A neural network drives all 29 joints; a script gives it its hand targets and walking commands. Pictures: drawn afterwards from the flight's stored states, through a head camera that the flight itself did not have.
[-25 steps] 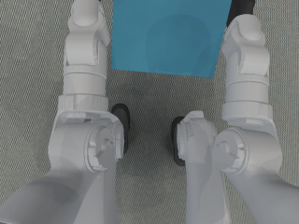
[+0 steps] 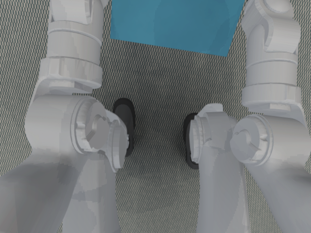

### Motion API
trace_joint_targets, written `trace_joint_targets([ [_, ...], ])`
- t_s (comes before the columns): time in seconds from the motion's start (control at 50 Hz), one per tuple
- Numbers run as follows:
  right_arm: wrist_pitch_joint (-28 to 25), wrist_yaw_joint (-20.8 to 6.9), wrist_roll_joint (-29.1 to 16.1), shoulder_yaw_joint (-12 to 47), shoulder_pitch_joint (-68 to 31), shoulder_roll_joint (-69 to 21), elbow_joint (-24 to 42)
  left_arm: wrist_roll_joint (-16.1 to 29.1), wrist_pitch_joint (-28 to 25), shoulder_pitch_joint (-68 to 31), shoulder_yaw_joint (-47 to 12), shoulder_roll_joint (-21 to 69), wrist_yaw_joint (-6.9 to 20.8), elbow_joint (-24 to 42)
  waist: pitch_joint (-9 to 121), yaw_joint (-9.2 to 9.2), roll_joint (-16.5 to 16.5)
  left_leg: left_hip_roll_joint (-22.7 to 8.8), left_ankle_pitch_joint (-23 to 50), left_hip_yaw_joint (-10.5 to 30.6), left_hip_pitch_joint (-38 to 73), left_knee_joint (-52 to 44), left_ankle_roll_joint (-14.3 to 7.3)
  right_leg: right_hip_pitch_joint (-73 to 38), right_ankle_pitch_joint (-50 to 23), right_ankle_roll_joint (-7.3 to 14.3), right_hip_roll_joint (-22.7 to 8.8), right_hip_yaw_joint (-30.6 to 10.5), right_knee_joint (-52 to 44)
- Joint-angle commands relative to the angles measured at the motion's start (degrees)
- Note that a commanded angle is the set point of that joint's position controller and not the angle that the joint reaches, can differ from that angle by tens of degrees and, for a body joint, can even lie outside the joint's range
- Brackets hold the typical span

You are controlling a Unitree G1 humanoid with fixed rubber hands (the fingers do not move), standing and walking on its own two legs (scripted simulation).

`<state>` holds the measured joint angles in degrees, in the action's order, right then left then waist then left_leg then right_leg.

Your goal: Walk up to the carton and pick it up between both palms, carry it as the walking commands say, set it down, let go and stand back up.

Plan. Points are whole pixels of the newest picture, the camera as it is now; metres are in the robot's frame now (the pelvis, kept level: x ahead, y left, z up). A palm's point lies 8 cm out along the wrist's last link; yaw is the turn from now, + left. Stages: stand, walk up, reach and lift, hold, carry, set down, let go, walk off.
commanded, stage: set down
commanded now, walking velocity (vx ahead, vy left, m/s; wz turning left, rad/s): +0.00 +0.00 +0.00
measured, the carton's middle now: out of the picture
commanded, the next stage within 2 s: none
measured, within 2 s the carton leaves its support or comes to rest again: rests again in 1.96 s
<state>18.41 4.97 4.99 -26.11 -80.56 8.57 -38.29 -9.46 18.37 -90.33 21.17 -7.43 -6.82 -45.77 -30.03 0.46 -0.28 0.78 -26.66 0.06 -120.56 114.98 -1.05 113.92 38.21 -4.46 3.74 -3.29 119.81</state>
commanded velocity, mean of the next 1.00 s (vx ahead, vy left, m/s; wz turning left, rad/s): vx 0.00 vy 0.00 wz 0.00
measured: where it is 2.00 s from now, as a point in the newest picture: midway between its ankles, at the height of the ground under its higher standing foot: (159, 143)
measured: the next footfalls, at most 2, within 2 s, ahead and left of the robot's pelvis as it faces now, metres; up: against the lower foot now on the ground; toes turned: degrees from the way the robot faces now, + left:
none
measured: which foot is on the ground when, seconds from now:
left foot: down 0.00-1.00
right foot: down 0.00-1.00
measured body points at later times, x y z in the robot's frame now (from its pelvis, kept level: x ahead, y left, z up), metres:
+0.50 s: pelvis +0.01 +0.00 -0.03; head +0.40 +0.00 +0.19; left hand +0.60 +0.12 -0.19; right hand +0.56 -0.16 -0.22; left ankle +0.14 +0.11 -0.39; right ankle +0.10 -0.14 -0.39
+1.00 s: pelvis +0.01 +0.00 -0.04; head +0.40 +0.01 +0.19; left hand +0.60 +0.13 -0.20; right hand +0.57 -0.15 -0.22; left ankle +0.14 +0.11 -0.39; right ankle +0.10 -0.14 -0.39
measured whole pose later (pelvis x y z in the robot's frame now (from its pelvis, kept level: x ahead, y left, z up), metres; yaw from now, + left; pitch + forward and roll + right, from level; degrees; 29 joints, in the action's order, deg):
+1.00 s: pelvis +0.01 +0.00 -0.04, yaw +0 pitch +34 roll -2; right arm 16.3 0.8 4.4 -23.3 -82.3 10.9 -45.5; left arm -6.3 15.6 -91.9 20.1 -11.9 -5.0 -53.6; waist -27.9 0.6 -0.3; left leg 0.9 -29.2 0.1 -127.1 122.2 -1.1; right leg 119.5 41.7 -4.7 4.1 -3.3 127.0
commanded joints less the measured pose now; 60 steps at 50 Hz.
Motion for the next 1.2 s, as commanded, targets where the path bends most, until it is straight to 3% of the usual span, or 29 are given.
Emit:
trace_joint_targets([
  [0.0,-3.3,-15.6,-7.7,30.7,-49.6,-42.2,0.4,6.2,0.2,-17.6,-21.7,49.1,16.8,-13.2,80.6,2.20,0.6,5.4,11.3,0.4,45.0,-2.6,-0.4,-11.2,-10.0,2.2,3.6,9.6,-10.3],
  [0.04,-3.0,-16.9,-7.1,29.1,-40.8,-47.9,-3.7,6.4,-0.8,-20.2,-21.1,49.1,17.4,-9.5,80.9,2.22,3.6,6.0,15.4,0.6,45.0,-1.4,-0.3,-13.2,-14.7,2.3,3.8,10.1,-10.2],
  [0.06,-3.9,-16.7,-9.4,32.2,-45.4,-45.2,0.1,5.3,-1.0,-16.4,-20.0,48.2,17.0,-9.1,84.0,-0.78,3.9,5.9,18.2,1.9,49.1,-1.2,-0.6,-11.5,-15.5,0.7,3.6,11.4,-8.3],
  [0.08,-3.8,-16.8,-8.7,32.0,-43.9,-45.1,0.7,6.5,-0.6,-16.5,-20.9,49.3,17.1,-10.0,88.7,2.63,2.4,5.8,20.2,1.4,52.8,-0.2,-0.2,-13.4,-17.9,1.2,3.4,11.4,-8.4],
  [0.12,-4.9,-16.5,-11.8,36.3,-46.9,-47.7,5.7,8.9,-2.8,-22.5,-23.9,48.5,15.8,-1.8,98.4,-2.06,1.5,5.7,29.3,1.2,58.8,1.4,0.0,-13.7,-22.8,1.5,3.1,9.5,-7.0],
  [0.2,-6.1,-14.3,-14.5,38.8,-51.5,-43.1,10.0,12.9,-2.1,-18.4,-28.5,51.3,14.7,-3.1,104.0,2.86,-0.3,6.1,34.2,2.0,62.0,3.5,-0.5,-16.4,-26.8,1.6,3.7,9.3,-6.6],
  [0.24,-5.9,-14.3,-13.1,36.8,-45.8,-47.4,4.4,11.7,-2.8,-17.3,-27.7,50.7,15.1,-4.9,96.2,0.43,0.3,6.1,31.5,1.1,54.4,3.1,-0.8,-14.1,-25.9,1.5,3.7,8.6,-6.3],
  [0.26,-6.2,-14.7,-12.9,37.2,-47.4,-45.0,5.8,13.1,-3.0,-20.6,-27.6,50.0,15.4,-3.5,99.0,3.63,3.9,5.9,30.5,2.3,53.3,4.7,-1.2,-17.4,-27.7,1.5,3.5,9.5,-4.8],
  [0.34,-5.6,-15.1,-12.9,34.8,-46.4,-47.6,1.0,10.4,-2.0,-14.6,-24.5,52.6,16.6,-10.8,88.9,0.90,1.7,6.2,24.6,0.6,48.8,2.0,-1.0,-15.1,-21.9,1.3,3.6,10.2,-6.0],
  [0.36,-4.7,-15.6,-10.5,33.2,-41.2,-47.7,-3.0,9.3,-1.8,-15.3,-22.8,51.9,16.9,-11.4,82.9,3.14,2.6,5.8,22.6,0.5,47.5,3.0,-0.8,-9.3,-18.4,1.5,4.1,9.7,-7.4],
  [0.38,-4.3,-16.4,-9.5,31.5,-42.7,-50.5,-2.4,6.7,-1.4,-13.0,-20.4,51.4,17.7,-13.4,79.4,-1.17,2.0,6.1,19.1,-0.2,44.0,2.7,-0.9,-9.9,-16.4,2.0,3.8,8.7,-6.7],
  [0.44,-5.5,-15.8,-9.7,32.5,-44.5,-49.4,-0.5,10.8,-2.6,-19.2,-23.2,53.2,17.7,-9.8,86.3,2.11,2.8,6.5,19.9,-0.8,41.7,3.0,-0.2,-17.0,-20.9,2.4,3.8,8.4,-6.0],
  [0.5,-6.9,-15.3,-11.4,34.9,-50.2,-44.7,7.0,11.4,-3.6,-19.1,-22.7,52.0,17.0,-8.3,90.9,0.64,2.8,7.0,24.6,-1.2,45.0,5.3,-0.4,-16.7,-23.7,2.0,3.2,8.4,-4.9],
  [0.52,-7.4,-14.5,-12.1,35.1,-51.6,-44.0,8.8,13.2,-2.9,-18.8,-23.7,53.7,17.2,-9.7,92.7,3.29,1.6,6.8,27.9,0.1,48.7,5.9,-0.1,-18.3,-25.8,1.3,3.5,8.3,-5.8],
  [0.54,-7.0,-14.6,-12.2,34.0,-52.7,-43.9,6.6,12.2,-3.2,-19.5,-22.7,49.9,16.8,-11.0,91.5,1.02,-0.2,6.2,26.2,0.1,48.8,5.4,-0.6,-13.9,-23.1,1.6,3.1,7.9,-4.7],
  [0.64,-6.0,-15.4,-9.9,32.2,-41.1,-45.2,-1.6,11.7,-3.5,-19.9,-22.9,48.5,17.1,-9.1,82.7,3.48,2.8,6.8,22.8,0.5,44.4,3.5,0.2,-13.2,-21.3,2.2,3.3,9.3,-5.9],
  [0.66,-6.4,-15.6,-10.2,30.8,-41.6,-43.9,-2.0,10.6,-2.5,-16.7,-22.2,50.8,17.4,-15.4,79.2,4.97,0.1,5.8,20.0,1.2,43.9,4.0,-0.4,-9.0,-18.3,2.5,3.3,9.4,-4.6],
  [0.7,-5.8,-16.5,-9.3,29.6,-40.7,-46.2,-2.4,8.4,-3.0,-16.2,-19.0,48.4,16.9,-13.7,75.4,0.92,0.7,6.5,19.9,-0.1,43.1,3.1,-1.0,-5.2,-16.6,2.1,3.5,9.3,-5.3],
  [0.74,-6.6,-16.4,-9.6,30.3,-44.4,-41.6,0.4,10.1,-2.9,-16.5,-21.4,51.7,17.3,-12.2,78.8,2.62,-3.7,6.0,23.3,0.6,47.1,4.7,-0.2,-5.4,-18.2,2.7,2.9,8.4,-5.4],
  [0.76,-6.5,-16.4,-9.6,30.9,-45.6,-42.3,2.0,11.8,-3.4,-20.8,-22.1,49.0,16.5,-9.0,80.8,2.78,3.1,6.0,23.8,2.3,47.2,4.6,-1.1,-6.2,-18.0,2.3,2.8,9.2,-4.4],
  [0.88,-6.4,-16.3,-9.8,29.6,-41.4,-43.9,-1.4,9.6,-2.8,-16.5,-19.5,48.5,17.8,-13.7,73.8,1.52,1.2,6.2,19.9,0.1,39.7,4.0,-0.5,-10.2,-19.3,2.0,3.1,8.4,-5.1],
  [0.9,-5.8,-16.6,-6.8,26.7,-35.3,-44.4,-7.6,10.2,-2.7,-16.7,-20.0,50.9,18.1,-15.3,67.4,5.12,0.9,6.2,19.8,1.0,40.3,3.1,-0.3,-7.0,-17.2,2.4,3.0,9.3,-5.4],
  [0.96,-6.7,-17.5,-9.2,27.7,-40.1,-44.7,-3.8,7.4,-3.0,-13.6,-18.9,49.4,18.1,-15.0,70.6,0.50,-2.2,6.0,19.2,0.2,40.2,3.7,-0.5,-4.5,-16.2,2.2,3.0,8.5,-5.1],
  [0.98,-6.2,-17.1,-8.9,29.9,-40.8,-42.9,-2.8,9.7,-3.4,-14.0,-19.7,48.6,17.9,-15.4,73.2,5.01,0.7,5.7,21.3,1.4,43.2,5.2,-0.7,-5.0,-17.4,1.8,2.6,9.6,-5.2],
  [1.0,-6.4,-16.7,-8.1,28.2,-39.0,-43.8,-5.8,8.5,-3.1,-15.1,-18.7,48.3,17.8,-17.5,68.3,1.62,-0.8,6.0,20.0,0.7,39.2,4.6,-0.9,-4.8,-18.0,2.2,2.4,8.1,-4.5],
  [1.02,-7.2,-16.4,-8.4,28.6,-40.3,-41.7,-1.5,10.9,-3.7,-15.4,-20.6,50.5,17.8,-13.7,71.4,5.77,0.9,6.0,21.2,1.7,41.8,5.4,-0.7,-4.3,-17.6,2.2,2.8,9.1,-4.4],
  [1.08,-6.5,-17.0,-7.5,26.3,-35.2,-43.3,-7.1,8.4,-3.1,-13.8,-20.3,48.9,17.4,-16.2,68.6,3.67,-2.7,6.0,21.1,2.0,40.5,5.4,-0.3,-0.6,-17.7,2.3,2.8,8.5,-3.3],
  [1.12,-7.2,-16.9,-8.7,28.3,-39.5,-41.9,-2.7,8.0,-3.6,-11.9,-18.8,47.2,17.5,-14.6,68.6,2.08,1.8,5.8,21.6,1.5,40.6,4.6,-0.6,-2.7,-17.4,1.4,2.7,8.7,-4.2],
  [1.18,-6.3,-16.4,-6.3,26.7,-30.6,-42.8,-7.1,11.6,-4.5,-17.5,-21.4,48.6,18.0,-12.3,68.8,7.24,-1.6,5.5,22.1,0.9,39.4,6.6,0.7,-3.1,-18.8,2.6,2.8,8.0,-4.4],
])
